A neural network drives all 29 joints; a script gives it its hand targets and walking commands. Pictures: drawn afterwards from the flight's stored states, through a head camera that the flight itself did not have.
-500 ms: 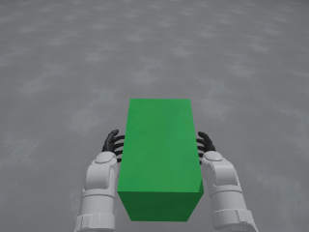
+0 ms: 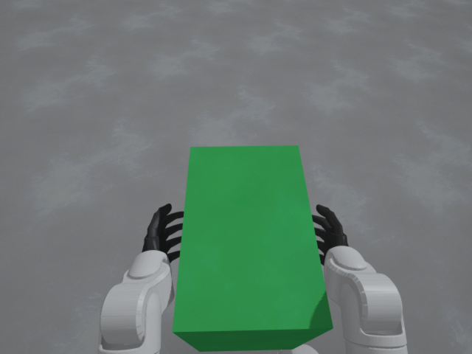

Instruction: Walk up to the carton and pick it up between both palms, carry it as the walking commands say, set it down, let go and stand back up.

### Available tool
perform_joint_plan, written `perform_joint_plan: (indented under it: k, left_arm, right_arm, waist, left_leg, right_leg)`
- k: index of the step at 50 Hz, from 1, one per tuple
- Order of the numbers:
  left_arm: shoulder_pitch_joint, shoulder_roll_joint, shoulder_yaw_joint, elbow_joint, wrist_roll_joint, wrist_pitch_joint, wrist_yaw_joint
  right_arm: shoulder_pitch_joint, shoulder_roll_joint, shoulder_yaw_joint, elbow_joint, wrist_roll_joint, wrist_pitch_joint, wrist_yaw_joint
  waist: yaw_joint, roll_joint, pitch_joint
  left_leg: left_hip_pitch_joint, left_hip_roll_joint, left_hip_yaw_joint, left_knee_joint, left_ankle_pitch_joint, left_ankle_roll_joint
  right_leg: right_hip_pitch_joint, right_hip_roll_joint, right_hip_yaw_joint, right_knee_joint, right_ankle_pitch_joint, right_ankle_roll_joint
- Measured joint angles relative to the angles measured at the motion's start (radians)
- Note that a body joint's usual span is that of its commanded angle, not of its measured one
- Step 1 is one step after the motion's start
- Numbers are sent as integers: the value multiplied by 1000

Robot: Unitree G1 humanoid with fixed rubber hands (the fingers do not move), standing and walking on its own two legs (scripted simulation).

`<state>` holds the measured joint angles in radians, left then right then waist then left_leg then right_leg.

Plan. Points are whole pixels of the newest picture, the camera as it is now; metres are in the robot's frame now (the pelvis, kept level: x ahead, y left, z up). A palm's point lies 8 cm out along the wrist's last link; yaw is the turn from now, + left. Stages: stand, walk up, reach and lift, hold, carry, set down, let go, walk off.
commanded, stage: carry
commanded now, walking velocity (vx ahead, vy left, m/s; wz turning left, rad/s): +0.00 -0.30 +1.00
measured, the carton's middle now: (245, 256) +0.28 +0.00 +0.00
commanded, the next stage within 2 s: none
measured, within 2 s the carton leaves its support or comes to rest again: neither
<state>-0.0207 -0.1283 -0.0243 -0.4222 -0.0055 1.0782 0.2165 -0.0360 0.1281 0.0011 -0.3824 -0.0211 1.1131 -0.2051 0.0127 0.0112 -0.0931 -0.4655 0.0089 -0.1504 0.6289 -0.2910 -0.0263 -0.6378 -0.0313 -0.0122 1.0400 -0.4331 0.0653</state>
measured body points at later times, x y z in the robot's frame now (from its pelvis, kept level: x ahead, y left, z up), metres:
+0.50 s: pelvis +0.02 -0.14 -0.02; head +0.00 -0.13 +0.43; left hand +0.17 +0.11 +0.05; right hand +0.31 -0.12 +0.05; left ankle -0.03 -0.05 -0.73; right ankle +0.04 -0.23 -0.68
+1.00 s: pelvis +0.11 -0.28 -0.01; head +0.10 -0.28 +0.44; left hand +0.11 +0.02 +0.08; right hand +0.35 -0.11 +0.08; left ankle +0.03 -0.25 -0.72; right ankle +0.18 -0.29 -0.73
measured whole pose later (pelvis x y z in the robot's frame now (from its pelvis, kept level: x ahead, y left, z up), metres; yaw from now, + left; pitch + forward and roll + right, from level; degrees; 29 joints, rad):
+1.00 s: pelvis +0.11 -0.28 -0.01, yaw +62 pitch +5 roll +0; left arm 0.00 -0.13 -0.04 -0.47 0.02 1.08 0.20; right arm -0.05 0.13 0.00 -0.43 0.00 1.15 -0.21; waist -0.01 -0.03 -0.12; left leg -0.43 0.03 0.17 0.76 -0.44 0.02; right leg -0.41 -0.15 -0.38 0.68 -0.33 -0.07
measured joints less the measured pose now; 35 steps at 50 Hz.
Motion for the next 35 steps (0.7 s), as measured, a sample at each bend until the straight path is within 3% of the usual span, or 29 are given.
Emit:
perform_joint_plan:
  k: [4,6,7,8,10,13,16,19,21,22,24,27,31,35]
  left_arm:
    - [18,0,-14,-43,-7,-8,5]
    - [20,0,-19,-57,-10,-4,6]
    - [16,0,-23,-57,-9,-2,8]
    - [11,-1,-30,-39,-7,-7,8]
    - [8,0,-39,8,-3,-4,6]
    - [22,-1,-29,25,4,18,-2]
    - [26,-1,-18,6,7,19,-6]
    - [20,-1,-14,-9,15,17,-5]
    - [12,0,-4,-18,19,18,-3]
    - [7,1,8,-9,17,13,-3]
    - [9,-1,21,12,15,19,-3]
    - [20,-1,15,27,12,35,-2]
    - [35,-1,0,-11,5,13,-2]
    - [38,-1,-7,-61,-7,-12,-3]
  right_arm:
    - [20,1,5,-56,1,2,-1]
    - [24,1,5,-78,2,12,-3]
    - [22,0,2,-85,3,17,-7]
    - [20,-1,-9,-80,6,19,-7]
    - [27,0,-26,-56,8,33,-9]
    - [29,0,-19,-29,12,57,-18]
    - [15,-1,-8,-26,14,56,-21]
    - [-6,-1,-9,-21,19,49,-19]
    - [-31,0,-6,-8,17,46,-14]
    - [-38,1,1,16,9,32,-9]
    - [-34,0,11,52,-2,22,-3]
    - [-2,0,14,55,-7,30,-1]
    - [26,1,21,-6,-8,16,-2]
    - [37,1,29,-74,-8,2,-8]
  waist:
    - [-7,17,-17]
    - [-14,27,-32]
    - [-12,31,-37]
    - [-13,36,-42]
    - [-33,20,-45]
    - [-50,-2,-42]
    - [-47,-18,-36]
    - [-31,-33,-41]
    - [-26,-36,-54]
    - [-29,-49,-57]
    - [-21,-58,-45]
    - [-12,-48,-11]
    - [-18,-8,31]
    - [-28,26,36]
  left_leg:
    - [-20,10,-98,-18,19,-52]
    - [-38,8,-144,1,12,-75]
    - [-57,10,-147,42,-17,-54]
    - [-94,10,-117,137,-126,-36]
    - [-169,3,16,385,-253,-18]
    - [-193,20,185,560,-217,-6]
    - [-134,25,287,465,-192,1]
    - [-20,16,336,231,-166,26]
    - [58,7,315,49,-69,54]
    - [28,-2,298,83,-67,66]
    - [1,-8,265,129,-91,73]
    - [14,-11,204,86,-59,51]
    - [3,7,104,33,-1,9]
    - [-35,21,-2,20,29,-47]
  right_leg:
    - [72,20,7,-212,38,-10]
    - [156,25,-19,-398,73,-21]
    - [188,23,-38,-472,149,-34]
    - [181,19,-58,-452,182,-47]
    - [196,-18,-102,-416,151,-67]
    - [252,-61,-163,-446,130,-82]
    - [272,-84,-225,-444,120,-93]
    - [258,-98,-288,-380,75,-106]
    - [216,-110,-320,-270,8,-99]
    - [174,-114,-293,-183,-78,-69]
    - [83,-76,-172,21,-156,-29]
    - [2,-57,-65,152,-91,-4]
    - [-2,-49,-11,-1,18,0]
    - [101,-25,-17,-291,73,-13]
